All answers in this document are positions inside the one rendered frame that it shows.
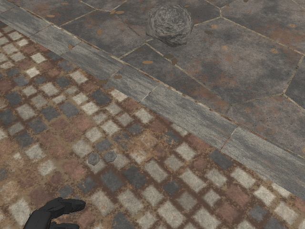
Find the robot left hand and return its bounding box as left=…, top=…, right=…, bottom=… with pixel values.
left=23, top=197, right=86, bottom=229

